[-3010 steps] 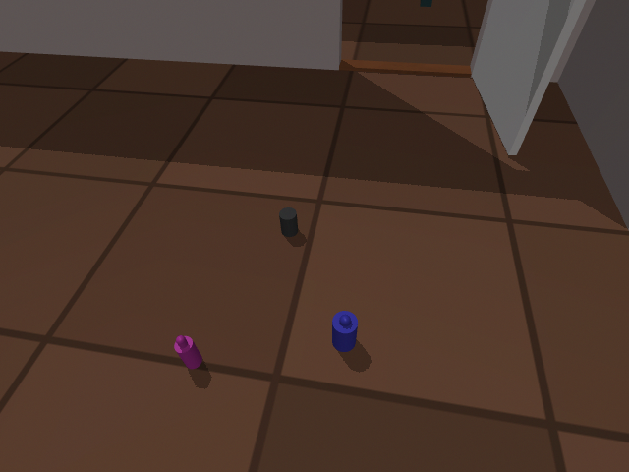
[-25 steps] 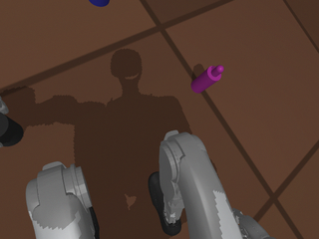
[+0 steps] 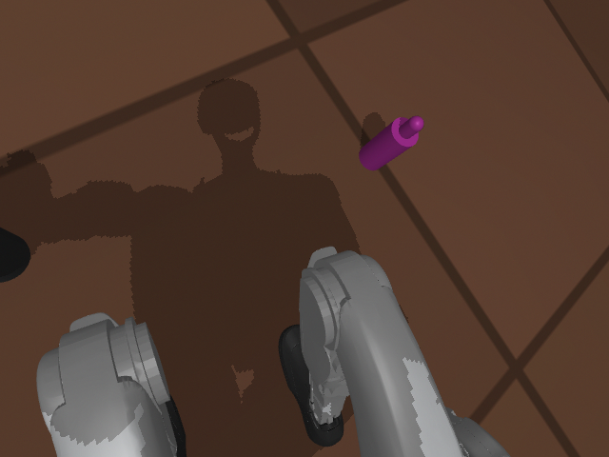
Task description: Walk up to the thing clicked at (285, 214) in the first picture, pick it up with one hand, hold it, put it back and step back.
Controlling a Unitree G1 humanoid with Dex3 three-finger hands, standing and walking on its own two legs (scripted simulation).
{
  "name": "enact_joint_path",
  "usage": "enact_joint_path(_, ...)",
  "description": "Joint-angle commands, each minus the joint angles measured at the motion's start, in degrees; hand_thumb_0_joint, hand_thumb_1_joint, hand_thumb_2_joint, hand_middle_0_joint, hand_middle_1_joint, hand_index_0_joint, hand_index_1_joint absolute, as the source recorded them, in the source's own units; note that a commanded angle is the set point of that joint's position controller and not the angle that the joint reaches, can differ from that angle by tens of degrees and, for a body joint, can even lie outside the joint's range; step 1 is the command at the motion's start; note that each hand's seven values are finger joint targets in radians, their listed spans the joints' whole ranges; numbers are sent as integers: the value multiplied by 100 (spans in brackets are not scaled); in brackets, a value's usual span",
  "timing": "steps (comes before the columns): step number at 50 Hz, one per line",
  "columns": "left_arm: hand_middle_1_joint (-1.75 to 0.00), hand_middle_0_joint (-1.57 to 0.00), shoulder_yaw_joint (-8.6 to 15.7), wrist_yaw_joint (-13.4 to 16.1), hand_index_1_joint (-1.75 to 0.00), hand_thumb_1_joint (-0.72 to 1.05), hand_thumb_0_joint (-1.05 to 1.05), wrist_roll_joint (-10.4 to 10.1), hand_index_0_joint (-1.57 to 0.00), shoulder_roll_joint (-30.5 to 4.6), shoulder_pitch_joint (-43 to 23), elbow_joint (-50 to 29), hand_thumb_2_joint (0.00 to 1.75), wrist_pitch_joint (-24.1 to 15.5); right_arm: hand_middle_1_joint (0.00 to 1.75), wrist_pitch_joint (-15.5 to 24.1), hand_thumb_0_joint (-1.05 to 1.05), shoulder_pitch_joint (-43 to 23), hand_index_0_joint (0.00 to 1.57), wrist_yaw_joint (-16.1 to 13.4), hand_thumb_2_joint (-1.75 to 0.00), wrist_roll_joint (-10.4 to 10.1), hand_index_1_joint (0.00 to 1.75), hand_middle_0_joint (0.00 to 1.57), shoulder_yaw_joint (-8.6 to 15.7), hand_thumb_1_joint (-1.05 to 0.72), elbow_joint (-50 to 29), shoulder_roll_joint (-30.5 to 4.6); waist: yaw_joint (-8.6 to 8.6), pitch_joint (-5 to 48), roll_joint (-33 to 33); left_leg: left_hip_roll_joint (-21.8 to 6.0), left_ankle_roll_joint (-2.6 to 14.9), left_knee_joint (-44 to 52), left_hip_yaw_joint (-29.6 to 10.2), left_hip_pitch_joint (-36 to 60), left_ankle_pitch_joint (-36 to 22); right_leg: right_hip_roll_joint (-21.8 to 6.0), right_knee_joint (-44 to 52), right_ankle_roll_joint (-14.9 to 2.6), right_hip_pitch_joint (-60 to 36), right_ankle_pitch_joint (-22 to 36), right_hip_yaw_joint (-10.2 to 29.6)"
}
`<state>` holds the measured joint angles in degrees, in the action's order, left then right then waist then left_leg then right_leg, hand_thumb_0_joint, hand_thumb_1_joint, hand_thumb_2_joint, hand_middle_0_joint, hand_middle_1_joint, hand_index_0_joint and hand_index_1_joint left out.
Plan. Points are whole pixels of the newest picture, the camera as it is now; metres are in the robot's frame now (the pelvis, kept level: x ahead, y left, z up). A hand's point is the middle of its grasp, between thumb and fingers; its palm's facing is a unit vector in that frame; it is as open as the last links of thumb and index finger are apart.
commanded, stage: open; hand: left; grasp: from above
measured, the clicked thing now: out of the picture +0.42 +0.32 -0.25
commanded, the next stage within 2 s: withdraw in 0.08 s
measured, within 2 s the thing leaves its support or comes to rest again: neither
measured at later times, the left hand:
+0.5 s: hand out of the picture +0.44 +0.34 -0.14, palm faces -0.31 -0.07 -0.95, open 14.1 cm
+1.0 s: hand out of the picture +0.39 +0.33 -0.04, palm faces -0.50 -0.08 -0.86, open 14.2 cm
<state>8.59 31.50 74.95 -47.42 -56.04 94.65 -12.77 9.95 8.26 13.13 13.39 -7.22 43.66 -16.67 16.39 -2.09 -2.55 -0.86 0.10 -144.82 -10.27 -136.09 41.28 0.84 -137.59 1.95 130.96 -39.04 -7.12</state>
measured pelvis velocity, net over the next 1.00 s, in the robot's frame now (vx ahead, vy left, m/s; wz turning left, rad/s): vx -0.02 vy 0.00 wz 0.09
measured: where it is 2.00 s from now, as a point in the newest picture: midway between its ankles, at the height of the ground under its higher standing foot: (248, 439)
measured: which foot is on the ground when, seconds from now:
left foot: down 0.00-1.00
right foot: down 0.00-1.00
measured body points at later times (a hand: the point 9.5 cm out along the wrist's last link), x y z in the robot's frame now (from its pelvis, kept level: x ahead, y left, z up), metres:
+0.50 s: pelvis +0.00 +0.00 +0.02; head +0.23 +0.08 +0.40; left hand +0.45 +0.34 -0.09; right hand +0.08 -0.27 -0.09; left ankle +0.06 +0.12 -0.27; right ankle +0.10 -0.12 -0.27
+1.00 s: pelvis -0.02 +0.00 +0.10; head +0.18 +0.09 +0.49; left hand +0.41 +0.33 +0.01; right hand +0.10 -0.29 +0.00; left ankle +0.06 +0.12 -0.27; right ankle +0.10 -0.12 -0.27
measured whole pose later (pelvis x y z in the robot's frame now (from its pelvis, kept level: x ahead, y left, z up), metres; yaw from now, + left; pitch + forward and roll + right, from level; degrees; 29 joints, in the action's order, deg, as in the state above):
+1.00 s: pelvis -0.02 +0.00 +0.10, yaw +5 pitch +34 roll -7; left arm -1.8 11.9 68.9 -39.3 -50.4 73.0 -14.1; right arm -0.6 9.2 4.7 4.0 -0.8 40.0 -18.7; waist 9.8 7.3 -0.8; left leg -0.4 0.7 -124.5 -5.4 -122.1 36.5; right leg -0.8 -120.2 1.2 118.1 -36.2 -3.8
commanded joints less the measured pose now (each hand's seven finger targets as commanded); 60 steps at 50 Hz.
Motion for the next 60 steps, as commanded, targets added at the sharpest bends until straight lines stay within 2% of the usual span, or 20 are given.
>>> enact_joint_path(1, -115, -10, -7, 160, -114, -46, 0, -149, -11, -1086, -1425, -857, 109, -8, 30, 7, 0, 1167, 20, -40, -90, -20, 30, 20, 511, -90, -70, -1629, 125, 3829, 2160, 35, 75, 1480, 574, 2967, -1410, 232, 1256, -362, -1957, 1562, -503)
enact_joint_path(3, -116, -9, 96, 162, -115, -46, 0, -176, -10, -1276, -1401, -1012, 108, -42, 30, -28, 0, 1174, 20, -35, -90, -39, 30, 20, 521, -90, -12, -1644, 30, 4030, 2209, 34, 82, 1501, 571, 2975, -1449, 245, 1296, -350, -2077, 1607, -499)
enact_joint_path(4, -115, -9, -80, 118, -114, -46, 0, -179, -10, -1062, -1258, -680, 107, 1, 30, -41, 0, 1145, 20, -24, -90, -62, 30, 20, 493, -90, 14, -1589, 69, 3770, 2055, 37, 94, 1459, 572, 2839, -1321, 249, 1255, -362, -1949, 1508, -476)
enact_joint_path(6, -117, -10, 153, 126, -116, -45, 0, -201, -11, -1346, -1381, -1125, 111, -47, 30, -75, 0, 1200, 20, -37, -90, -74, 30, 20, 541, -89, -20, -1635, -45, 4054, 2250, 44, 85, 1536, 572, 2948, -1411, 230, 1279, -360, -2080, 1552, -476)
enact_joint_path(11, -105, -6, -42, 97, -103, -54, 0, -128, -8, -1179, -1524, -945, 99, -48, 30, -90, 0, 1178, 20, -11, -90, -72, 30, 20, 507, -91, -11, -1597, 114, 3744, 2069, 38, 125, 1496, 583, 2790, -1200, 250, 1300, -350, -1967, 1426, -450)
enact_joint_path(12, -104, -6, 274, 160, -103, -53, 0, -122, -8, -1508, -1406, -1027, 98, -38, 30, -88, 0, 1183, 20, -32, -90, -69, 30, 20, 563, -91, -56, -1698, 31, 3915, 2015, 41, 127, 1499, 582, 2875, -1340, 233, 1313, -341, -2062, 1533, -476)
enact_joint_path(13, -104, -6, 251, 201, -102, -53, 0, -177, -7, -1428, -1473, -1318, 99, -42, 30, -102, 0, 1141, 20, -43, -90, -112, 30, 20, 540, -91, -61, -1632, -151, 4099, 2226, 49, 94, 1574, 606, 2990, -1348, 233, 1316, -377, -2035, 1480, -446)
enact_joint_path(15, -104, -6, 224, 241, -103, -55, 0, -197, -7, -1353, -1536, -1532, 99, -17, 30, -98, 0, 1129, 20, -19, -90, -109, 30, 20, 568, -91, -31, -1590, -99, 4246, 2463, 43, 74, 1646, 622, 3186, -1332, 231, 1310, -374, -2048, 1479, -444)
enact_joint_path(20, -102, -6, 464, 100, -102, -57, 0, -364, -6, -1467, -1011, -2832, 100, 293, 30, -310, 0, 900, 20, -90, -91, -399, 30, 20, 920, -92, -136, -1521, -648, 5270, 3117, 60, -32, 2055, 717, 3933, -1727, 139, 1247, -475, -2113, 1732, -278)
enact_joint_path(23, -101, -7, 276, -194, -102, -59, 0, -489, -6, -1275, -1149, -3409, 102, 549, 30, -498, 0, 1029, 20, -151, -91, -593, 30, 20, 1161, -92, -183, -1495, -629, 5450, 2937, 52, 23, 2306, 795, 4054, -1635, 136, 1637, -473, -2251, 1717, -129)
enact_joint_path(25, -100, -7, 85, -517, -102, -59, 0, -642, -6, -1007, -1064, -3317, 102, 722, 30, -615, 0, 1183, 20, -210, -91, -693, 30, 20, 1258, -92, -143, -1465, -566, 5164, 2511, 56, 76, 2489, 792, 3954, -1477, 127, 1939, -443, -2259, 1588, -59)
enact_joint_path(31, -103, -7, -738, -1844, -105, -60, 0, -1217, -6, -92, -585, -3591, 104, 853, 30, -898, 0, 1314, 20, -431, -91, -904, 30, 20, 1355, -92, -426, -1272, -436, 4519, 1173, 99, 243, 3006, 718, 3572, -848, 151, 2797, -394, -2897, 988, 92)
enact_joint_path(35, -103, -7, -801, -2447, -104, -58, 0, -1453, -6, -261, -411, -3740, 104, 692, 30, -1003, 0, 1197, 20, -702, -91, -993, 30, 20, 1261, -91, -613, -1286, -505, 3934, 541, 145, 259, 3170, 804, 3227, -866, 147, 3273, -408, -3416, 849, 211)
enact_joint_path(37, -103, -7, -871, -2589, -104, -58, 0, -1461, -6, -145, -342, -3658, 104, 556, 30, -1024, 0, 1177, 20, -795, -91, -1032, 30, 20, 1161, -91, -649, -1249, -488, 3695, 250, 150, 286, 3167, 799, 3128, -895, 120, 3400, -418, -3424, 855, 254)
enact_joint_path(39, -103, -7, -780, -2637, -104, -57, 0, -1360, -6, -364, -391, -3573, 103, 358, 30, -1031, 0, 1125, 20, -883, -90, -1043, 30, 20, 1082, -91, -647, -1215, -605, 3642, 363, 157, 274, 3209, 843, 3172, -895, 106, 3405, -433, -3393, 804, 304)
enact_joint_path(42, -101, -8, -703, -2479, -103, -57, 0, -1133, -7, -503, -688, -3527, 103, 43, 30, -1028, 0, 1048, 20, -946, -91, -1027, 30, 20, 983, -92, -638, -1139, -696, 3780, 752, 150, 228, 3264, 886, 3431, -888, 101, 3303, -461, -3159, 773, 322)
enact_joint_path(46, -100, -8, -746, -1851, -102, -57, 0, -706, -7, -394, -1192, -3158, 102, -195, 30, -1007, 0, 919, 20, -916, -90, -942, 30, 20, 924, -91, -553, -1125, -636, 3850, 1538, 123, 115, 3503, 752, 3912, -663, 90, 2990, -491, -2538, 640, 198)
enact_joint_path(52, -101, -8, -934, -1038, -102, -55, 0, -277, -7, -194, -2164, -1980, 101, -95, 30, -872, 0, 1008, 20, -848, -90, -749, 30, 20, 897, -91, -274, -1233, -158, 3794, 1752, 150, 88, 3303, 635, 3954, -521, 48, 2620, -490, -1827, 649, -1)
enact_joint_path(59, -101, -9, -289, -456, -100, -51, 0, 69, -10, -1202, -2705, -1392, 99, 132, 30, -637, 0, 1176, 20, -755, -90, -557, 30, 20, 790, -91, -228, -1386, -151, 4536, 2420, 146, 30, 2947, 582, 4210, -821, -37, 2023, -439, -1594, 878, -108)
enact_joint_path(60, -93, -17, -145, -415, -92, -47, 0, 83, -18, -1366, -2782, -1505, 91, 151, 30, -608, 0, 1215, 20, -742, -89, -546, 30, 20, 798, -88, -262, -1421, -148, 4643, 2503, 158, 35, 2906, 601, 4213, -822, -66, 2008, -421, -1613, 894, -95)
